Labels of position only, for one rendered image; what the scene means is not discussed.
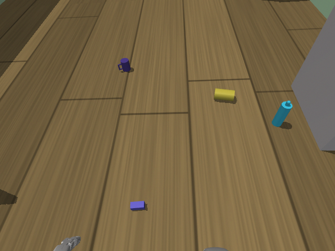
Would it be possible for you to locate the left robot hand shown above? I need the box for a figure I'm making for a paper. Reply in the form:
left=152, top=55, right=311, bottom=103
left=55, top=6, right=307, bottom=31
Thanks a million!
left=53, top=236, right=81, bottom=251

